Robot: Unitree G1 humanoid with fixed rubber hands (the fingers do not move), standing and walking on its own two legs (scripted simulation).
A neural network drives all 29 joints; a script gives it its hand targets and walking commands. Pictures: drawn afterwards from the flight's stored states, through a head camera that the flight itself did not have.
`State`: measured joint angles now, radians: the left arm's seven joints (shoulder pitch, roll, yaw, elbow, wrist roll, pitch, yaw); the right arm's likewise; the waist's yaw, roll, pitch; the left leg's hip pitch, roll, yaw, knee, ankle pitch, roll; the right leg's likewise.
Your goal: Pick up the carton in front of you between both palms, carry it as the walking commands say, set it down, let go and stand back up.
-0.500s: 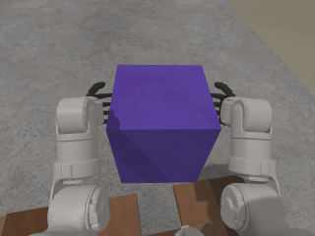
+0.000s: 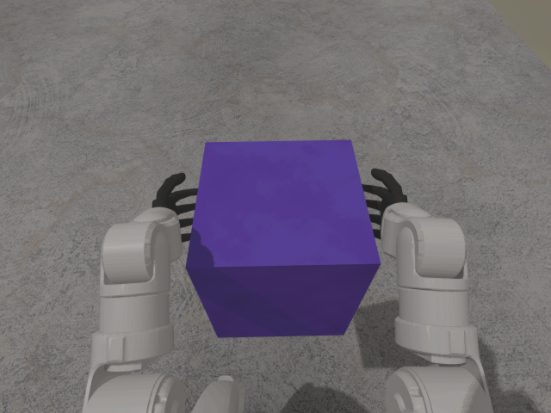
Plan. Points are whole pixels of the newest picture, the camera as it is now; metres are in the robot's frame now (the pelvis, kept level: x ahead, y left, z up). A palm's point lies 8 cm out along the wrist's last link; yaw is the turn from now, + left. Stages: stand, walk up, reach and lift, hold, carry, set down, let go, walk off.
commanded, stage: carry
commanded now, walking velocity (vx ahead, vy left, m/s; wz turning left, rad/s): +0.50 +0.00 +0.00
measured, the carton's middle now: (279, 245) +0.38 +0.02 +0.00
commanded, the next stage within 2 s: none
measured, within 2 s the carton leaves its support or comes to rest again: neither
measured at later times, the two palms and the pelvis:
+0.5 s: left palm (214, 80) +0.66 +0.15 +0.10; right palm (381, 90) +0.63 -0.15 +0.11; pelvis +0.29 +0.04 +0.01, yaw -3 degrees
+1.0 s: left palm (241, 4) +0.93 +0.13 +0.12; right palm (374, 3) +0.94 -0.17 +0.11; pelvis +0.57 -0.03 +0.01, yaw +0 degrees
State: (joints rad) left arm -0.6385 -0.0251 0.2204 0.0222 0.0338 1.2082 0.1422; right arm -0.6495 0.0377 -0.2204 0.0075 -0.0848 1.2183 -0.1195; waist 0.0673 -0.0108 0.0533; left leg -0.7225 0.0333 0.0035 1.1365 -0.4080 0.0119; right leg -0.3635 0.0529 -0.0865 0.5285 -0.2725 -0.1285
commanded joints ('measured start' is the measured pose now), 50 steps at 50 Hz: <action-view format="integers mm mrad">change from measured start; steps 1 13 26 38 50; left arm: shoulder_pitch -827 -722 -750 -747 -867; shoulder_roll -1097 -1106 -1066 -990 -1100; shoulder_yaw -721 -657 -649 -571 -639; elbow -201 84 -115 83 -147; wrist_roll -501 -424 -363 -351 -466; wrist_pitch -28 -36 -49 7 2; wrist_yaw -269 -303 -175 -232 -245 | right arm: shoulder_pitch -707 -622 -802 -754 -787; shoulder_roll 1041 990 1104 1070 1103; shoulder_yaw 694 596 681 606 644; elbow -133 122 -97 112 -60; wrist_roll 389 354 558 468 460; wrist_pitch -54 -48 -53 3 -14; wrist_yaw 156 219 247 249 172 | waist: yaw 10 -114 -124 -32 -32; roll -92 175 128 -250 -120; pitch -618 -699 -554 -717 -571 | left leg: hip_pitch -119 1025 853 125 42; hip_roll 3 333 201 -72 23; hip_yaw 41 -416 -152 79 71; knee -77 -609 -798 17 -311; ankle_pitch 106 654 607 -28 163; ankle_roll -2 224 187 -8 -17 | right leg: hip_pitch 571 -136 -375 757 517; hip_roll -274 -48 -112 -460 -295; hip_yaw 294 40 35 564 164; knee -54 620 353 -80 -180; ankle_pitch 678 -58 45 441 490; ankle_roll -102 114 137 -145 -66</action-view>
